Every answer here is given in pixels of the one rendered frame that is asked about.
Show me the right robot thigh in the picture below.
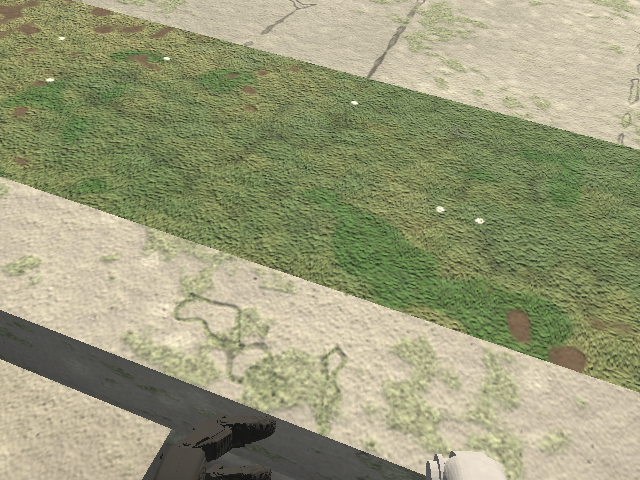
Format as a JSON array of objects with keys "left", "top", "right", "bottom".
[{"left": 426, "top": 451, "right": 507, "bottom": 480}]

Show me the robot left hand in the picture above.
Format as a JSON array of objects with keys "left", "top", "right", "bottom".
[{"left": 153, "top": 413, "right": 276, "bottom": 480}]

